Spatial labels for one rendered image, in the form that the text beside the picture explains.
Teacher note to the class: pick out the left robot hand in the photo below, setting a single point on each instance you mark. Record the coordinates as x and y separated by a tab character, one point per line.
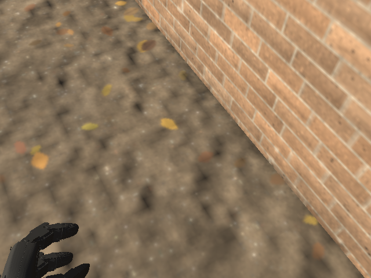
25	260

